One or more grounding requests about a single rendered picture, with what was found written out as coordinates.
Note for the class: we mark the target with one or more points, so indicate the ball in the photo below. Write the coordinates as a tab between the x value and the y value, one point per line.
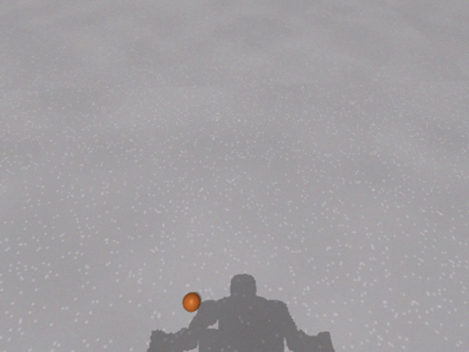
191	302

